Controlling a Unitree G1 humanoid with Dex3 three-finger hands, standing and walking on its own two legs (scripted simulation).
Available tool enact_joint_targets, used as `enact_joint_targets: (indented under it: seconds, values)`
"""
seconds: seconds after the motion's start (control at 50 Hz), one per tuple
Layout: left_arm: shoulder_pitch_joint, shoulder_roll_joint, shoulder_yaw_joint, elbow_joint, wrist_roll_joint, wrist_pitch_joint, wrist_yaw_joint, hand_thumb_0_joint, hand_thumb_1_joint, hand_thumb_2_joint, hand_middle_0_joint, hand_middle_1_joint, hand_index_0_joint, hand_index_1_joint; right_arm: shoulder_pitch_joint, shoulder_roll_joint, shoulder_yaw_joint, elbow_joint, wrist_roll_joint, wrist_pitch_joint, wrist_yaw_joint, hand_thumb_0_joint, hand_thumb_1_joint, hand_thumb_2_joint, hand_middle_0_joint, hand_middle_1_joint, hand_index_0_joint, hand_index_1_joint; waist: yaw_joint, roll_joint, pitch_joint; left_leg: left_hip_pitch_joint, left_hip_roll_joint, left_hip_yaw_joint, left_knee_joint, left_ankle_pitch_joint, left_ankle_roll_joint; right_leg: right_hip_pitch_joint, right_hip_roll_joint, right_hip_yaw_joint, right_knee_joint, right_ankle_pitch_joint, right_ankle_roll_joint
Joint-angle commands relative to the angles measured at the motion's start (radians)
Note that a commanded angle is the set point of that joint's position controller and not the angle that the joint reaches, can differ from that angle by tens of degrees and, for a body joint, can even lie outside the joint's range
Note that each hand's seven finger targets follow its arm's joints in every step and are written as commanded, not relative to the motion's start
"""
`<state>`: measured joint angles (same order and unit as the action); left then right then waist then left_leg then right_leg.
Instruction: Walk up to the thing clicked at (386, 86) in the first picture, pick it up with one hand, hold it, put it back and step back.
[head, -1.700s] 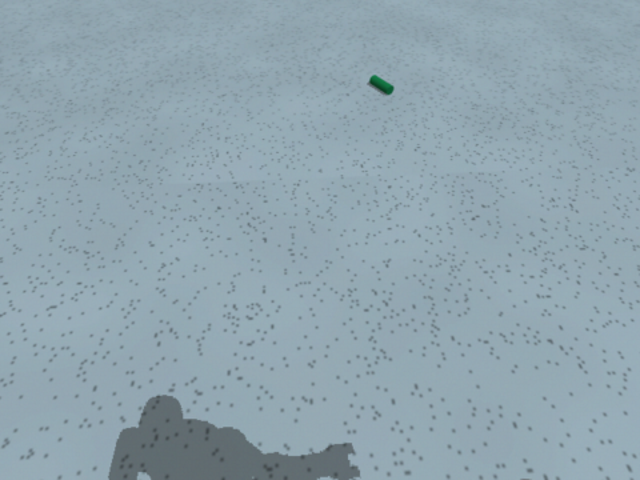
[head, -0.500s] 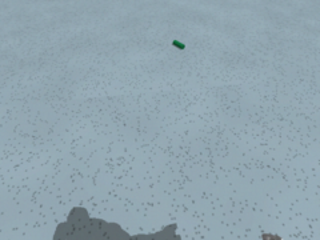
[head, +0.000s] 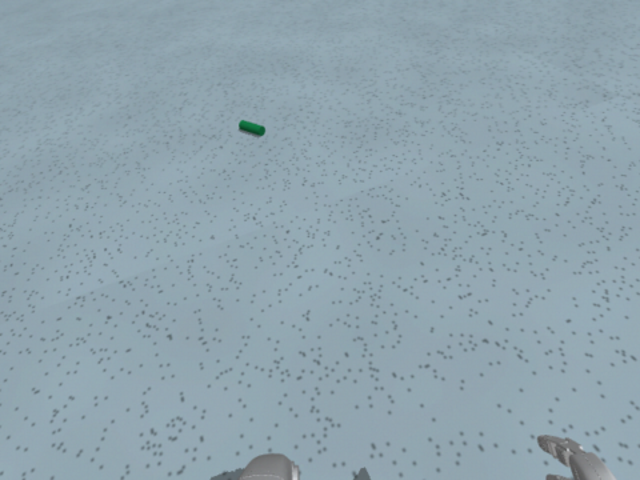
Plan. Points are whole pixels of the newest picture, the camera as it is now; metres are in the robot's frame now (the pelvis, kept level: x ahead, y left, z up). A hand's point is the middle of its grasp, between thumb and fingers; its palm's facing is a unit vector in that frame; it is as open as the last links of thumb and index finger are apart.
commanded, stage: walk up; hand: left
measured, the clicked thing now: (252, 128) +2.07 +0.57 -0.74
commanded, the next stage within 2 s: none
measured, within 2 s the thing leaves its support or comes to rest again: neither
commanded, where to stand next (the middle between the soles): +1.62 +0.60 m, yaw -32 degrees
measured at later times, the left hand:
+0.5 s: hand (165, 279) +0.49 +0.36 -0.12, palm faces -0.26 -0.86 -0.45, open 7.4 cm
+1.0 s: hand (184, 209) +0.70 +0.38 -0.13, palm faces -0.26 -0.83 -0.49, open 7.4 cm
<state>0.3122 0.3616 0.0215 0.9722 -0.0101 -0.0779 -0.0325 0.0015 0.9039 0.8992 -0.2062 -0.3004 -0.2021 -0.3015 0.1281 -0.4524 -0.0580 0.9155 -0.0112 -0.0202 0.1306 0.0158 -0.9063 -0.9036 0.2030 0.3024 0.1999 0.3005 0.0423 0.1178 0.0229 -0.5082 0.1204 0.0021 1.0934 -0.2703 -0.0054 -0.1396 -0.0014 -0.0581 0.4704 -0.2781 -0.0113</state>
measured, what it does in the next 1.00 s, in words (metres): walks ahead, turning right: left foot, then right foot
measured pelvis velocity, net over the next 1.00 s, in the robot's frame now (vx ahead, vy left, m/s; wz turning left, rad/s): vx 0.59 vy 0.11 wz -0.30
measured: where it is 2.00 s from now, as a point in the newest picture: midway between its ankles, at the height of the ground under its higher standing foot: (289, 263)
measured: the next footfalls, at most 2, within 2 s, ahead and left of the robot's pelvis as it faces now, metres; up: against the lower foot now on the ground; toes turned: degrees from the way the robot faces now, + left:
left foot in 0.26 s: +0.37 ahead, +0.19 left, +0.00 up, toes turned -2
right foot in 0.68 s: +0.57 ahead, -0.06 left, +0.00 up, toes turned -21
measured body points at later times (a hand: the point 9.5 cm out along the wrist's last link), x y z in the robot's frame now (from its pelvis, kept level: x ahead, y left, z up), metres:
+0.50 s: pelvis +0.32 +0.09 +0.00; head +0.34 +0.09 +0.45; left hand +0.50 +0.40 -0.09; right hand +0.30 -0.24 -0.10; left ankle +0.33 +0.19 -0.74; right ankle +0.33 -0.05 -0.67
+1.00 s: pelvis +0.59 +0.11 -0.01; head +0.60 +0.07 +0.44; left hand +0.71 +0.42 -0.10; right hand +0.63 -0.24 -0.13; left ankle +0.75 +0.25 -0.69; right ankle +0.54 -0.04 -0.74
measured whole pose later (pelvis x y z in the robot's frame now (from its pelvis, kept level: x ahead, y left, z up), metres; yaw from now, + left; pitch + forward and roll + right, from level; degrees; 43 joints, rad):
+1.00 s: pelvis +0.59 +0.11 -0.01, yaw -17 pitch -2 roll -2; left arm 0.35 0.40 0.03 0.93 0.01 -0.11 0.02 0.00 0.90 0.90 -0.21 -0.30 -0.21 -0.30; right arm 0.16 -0.46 -0.10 0.81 -0.04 0.03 0.13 0.01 -0.90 -0.90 0.21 0.30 0.20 0.30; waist 0.02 0.13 0.06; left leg -0.60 0.16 -0.06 0.92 -0.26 -0.02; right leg -0.20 -0.05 -0.05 0.55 -0.31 0.02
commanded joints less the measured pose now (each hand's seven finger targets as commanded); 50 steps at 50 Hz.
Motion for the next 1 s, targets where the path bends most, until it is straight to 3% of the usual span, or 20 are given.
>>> enact_joint_targets:
  seconds: [0.0, 0.06, 0.14, 0.2, 0.22, 0.24, 0.26, 0.28, 0.3, 0.34, 0.38, 0.48, 0.58, 0.62, 0.66, 0.68, 0.72, 0.78, 0.82, 0.98]
  values:
    - [-0.098, 0.362, 0.097, -0.113, -0.008, -0.066, 0.035, 0.000, 0.900, 0.900, -0.200, -0.300, -0.200, -0.300, -0.073, -0.200, -0.067, -0.127, -0.013, -0.007, 0.009, 0.000, -0.900, -0.900, 0.200, 0.300, 0.200, 0.300, -0.054, -0.182, 0.096, -0.100, 0.045, -0.048, -0.169, 0.157, -0.032, -0.098, -0.200, 0.245, -0.377, -0.155, -0.139]
    - [-0.065, 0.384, 0.102, -0.113, -0.003, -0.077, 0.033, 0.000, 0.900, 0.900, -0.200, -0.300, -0.200, -0.300, -0.149, -0.187, -0.074, -0.169, -0.020, 0.003, 0.022, 0.000, -0.900, -0.900, 0.200, 0.300, 0.200, 0.300, -0.047, -0.176, 0.115, -0.068, 0.030, -0.021, -0.282, 0.235, -0.049, -0.156, -0.179, 0.195, -0.391, -0.130, -0.141]
    - [-0.028, 0.383, 0.108, -0.103, 0.012, -0.071, 0.038, 0.000, 0.900, 0.900, -0.200, -0.300, -0.200, -0.300, -0.203, -0.142, -0.069, -0.201, -0.014, -0.016, 0.033, 0.000, -0.900, -0.900, 0.200, 0.300, 0.200, 0.300, -0.033, -0.182, 0.030, 0.104, 0.016, -0.010, -0.499, 0.287, -0.013, -0.077, -0.182, 0.125, -0.281, 0.160, -0.134]
    - [-0.072, 0.396, 0.108, -0.113, 0.017, -0.054, 0.050, 0.000, 0.900, 0.900, -0.200, -0.300, -0.200, -0.300, -0.007, -0.162, -0.100, -0.144, -0.021, -0.014, 0.017, 0.000, -0.900, -0.900, 0.200, 0.300, 0.200, 0.300, -0.128, -0.191, -0.078, 0.313, -0.021, 0.017, -0.529, 0.190, 0.018, -0.049, -0.226, 0.143, -0.041, 0.354, -0.126]
    - [-0.059, 0.370, 0.102, -0.119, 0.020, -0.049, 0.051, 0.000, 0.900, 0.900, -0.200, -0.300, -0.200, -0.300, 0.140, -0.197, -0.119, -0.096, -0.026, -0.018, 0.005, 0.000, -0.900, -0.900, 0.200, 0.300, 0.200, 0.300, -0.191, -0.091, -0.163, 0.497, -0.050, 0.022, -0.575, 0.117, 0.047, -0.089, -0.170, 0.106, 0.207, 0.365, -0.093]
    - [0.023, 0.297, 0.076, -0.114, 0.023, -0.044, 0.049, 0.000, 0.900, 0.900, -0.200, -0.300, -0.200, -0.300, 0.283, -0.268, -0.147, -0.062, -0.039, -0.025, -0.018, 0.000, -0.900, -0.900, 0.200, 0.300, 0.200, 0.300, -0.244, 0.070, -0.254, 0.737, 0.004, -0.086, -0.610, -0.077, 0.095, -0.286, -0.087, 0.065, 0.529, 0.254, -0.046]
    - [0.065, 0.188, 0.035, -0.114, 0.009, -0.042, 0.042, 0.000, 0.900, 0.900, -0.200, -0.300, -0.200, -0.300, 0.325, -0.325, -0.169, -0.069, -0.047, -0.035, -0.037, 0.000, -0.900, -0.900, 0.200, 0.300, 0.200, 0.300, -0.244, 0.284, -0.269, 0.860, 0.211, -0.394, -0.687, -0.237, 0.085, -0.513, 0.046, 0.088, 0.743, -0.234, -0.030]
    - [0.143, 0.230, 0.038, -0.101, -0.017, -0.042, 0.062, 0.000, 0.900, 0.900, -0.200, -0.300, -0.200, -0.300, 0.218, -0.375, -0.171, -0.101, -0.011, -0.045, -0.046, 0.000, -0.900, -0.900, 0.200, 0.300, 0.200, 0.300, -0.166, 0.278, -0.286, 0.863, 0.304, -0.680, -0.841, -0.295, 0.160, -0.617, 0.062, 0.131, 0.840, -0.225, -0.067]
    - [0.113, 0.268, 0.035, -0.072, -0.008, -0.047, 0.071, 0.000, 0.900, 0.900, -0.200, -0.300, -0.200, -0.300, 0.121, -0.356, -0.174, -0.121, 0.007, -0.038, -0.049, 0.000, -0.900, -0.900, 0.200, 0.300, 0.200, 0.300, -0.137, 0.206, -0.231, 0.719, 0.307, -0.651, -0.879, -0.379, 0.204, -0.599, -0.029, 0.174, 0.879, -0.144, -0.076]
    - [-0.004, 0.328, 0.058, -0.060, -0.024, -0.049, 0.045, 0.000, 0.900, 0.900, -0.200, -0.300, -0.200, -0.300, 0.054, -0.243, -0.138, -0.139, -0.007, -0.044, -0.052, 0.000, -0.900, -0.900, 0.200, 0.300, 0.200, 0.300, -0.128, 0.041, -0.107, 0.480, 0.184, -0.299, -0.852, -0.166, 0.108, -0.499, -0.080, 0.183, 0.730, 0.013, -0.059]
    - [0.003, 0.319, 0.071, -0.054, -0.028, -0.038, 0.033, 0.000, 0.900, 0.900, -0.200, -0.300, -0.200, -0.300, 0.067, -0.193, -0.121, -0.128, -0.004, -0.053, -0.055, 0.000, -0.900, -0.900, 0.200, 0.300, 0.200, 0.300, -0.106, 0.034, -0.088, 0.435, 0.129, -0.132, -0.826, 0.096, 0.092, -0.439, -0.095, 0.137, 0.634, 0.050, -0.036]
    - [-0.125, 0.248, 0.058, -0.111, -0.010, -0.022, 0.018, 0.000, 0.900, 0.900, -0.200, -0.300, -0.200, -0.300, 0.079, -0.172, -0.106, -0.141, -0.021, -0.065, -0.051, 0.000, -0.900, -0.900, 0.200, 0.300, 0.200, 0.300, -0.095, -0.001, 0.042, 0.377, 0.166, -0.021, -0.868, 0.292, 0.217, -0.470, -0.114, 0.068, 0.382, 0.009, 0.002]
    - [-0.125, 0.244, 0.080, -0.097, -0.006, -0.021, 0.010, 0.000, 0.900, 0.900, -0.200, -0.300, -0.200, -0.300, 0.036, -0.181, -0.102, -0.174, -0.034, -0.050, -0.035, 0.000, -0.900, -0.900, 0.200, 0.300, 0.200, 0.300, -0.066, -0.017, 0.026, 0.215, 0.096, 0.095, -0.788, 0.149, 0.159, -0.137, -0.064, -0.050, 0.183, 0.230, -0.026]
    - [-0.025, 0.271, 0.100, -0.069, 0.000, -0.014, 0.021, 0.000, 0.900, 0.900, -0.200, -0.300, -0.200, -0.300, 0.025, -0.186, -0.098, -0.184, -0.029, -0.042, -0.037, 0.000, -0.900, -0.900, 0.200, 0.300, 0.200, 0.300, 0.004, -0.098, -0.031, 0.151, 0.069, 0.136, -0.625, 0.276, 0.129, 0.064, -0.024, -0.092, 0.144, 0.246, -0.046]
    - [0.166, 0.350, 0.143, -0.035, 0.011, -0.018, 0.044, 0.000, 0.900, 0.900, -0.200, -0.300, -0.200, -0.300, 0.110, -0.140, -0.078, -0.190, -0.036, -0.036, -0.039, 0.000, -0.900, -0.900, 0.200, 0.300, 0.200, 0.300, 0.090, -0.260, -0.161, -0.013, -0.043, 0.152, -0.203, 0.197, 0.078, 0.358, -0.090, 0.077, 0.055, -0.010, -0.096]
    - [0.175, 0.417, 0.157, -0.061, 0.016, -0.022, 0.057, 0.000, 0.900, 0.900, -0.200, -0.300, -0.200, -0.300, 0.200, -0.087, -0.059, -0.190, -0.031, -0.027, -0.040, 0.000, -0.900, -0.900, 0.200, 0.300, 0.200, 0.300, 0.050, -0.424, -0.187, -0.153, -0.128, 0.112, 0.002, -0.251, 0.039, 0.410, -0.368, 0.533, -0.080, -0.103, -0.167]
    - [0.072, 0.445, 0.150, -0.108, -0.005, -0.025, 0.077, 0.000, 0.900, 0.900, -0.200, -0.300, -0.200, -0.300, 0.156, -0.222, -0.089, -0.182, -0.035, -0.005, -0.054, 0.000, -0.900, -0.900, 0.200, 0.300, 0.200, 0.300, 0.028, -0.234, -0.152, -0.238, -0.062, -0.087, 0.165, -0.238, 0.004, 0.313, -0.464, 0.795, -0.171, -0.264, -0.295]
    - [-0.010, 0.367, 0.124, -0.123, -0.011, -0.041, 0.082, 0.000, 0.900, 0.900, -0.200, -0.300, -0.200, -0.300, 0.124, -0.204, -0.084, -0.151, -0.015, -0.008, -0.055, 0.000, -0.900, -0.900, 0.200, 0.300, 0.200, 0.300, -0.026, -0.169, -0.045, -0.142, 0.005, -0.118, 0.132, -0.080, 0.012, 0.074, -0.325, 0.426, -0.157, 0.143, -0.205]
    - [-0.039, 0.346, 0.118, -0.130, -0.006, -0.053, 0.077, 0.000, 0.900, 0.900, -0.200, -0.300, -0.200, -0.300, 0.157, -0.179, -0.083, -0.142, -0.016, 0.004, -0.045, 0.000, -0.900, -0.900, 0.200, 0.300, 0.200, 0.300, -0.065, -0.187, -0.029, -0.066, 0.014, -0.106, 0.040, -0.047, 0.005, -0.026, -0.279, 0.293, -0.144, 0.241, -0.187]
    - [-0.002, 0.409, 0.126, -0.128, 0.029, -0.083, 0.077, 0.000, 0.900, 0.900, -0.200, -0.300, -0.200, -0.300, -0.040, -0.160, -0.101, -0.198, -0.040, 0.023, 0.016, 0.000, -0.900, -0.900, 0.200, 0.300, 0.200, 0.300, -0.037, -0.240, 0.033, -0.007, 0.055, -0.029, -0.281, 0.092, -0.015, -0.203, -0.249, 0.174, -0.167, -0.045, -0.185]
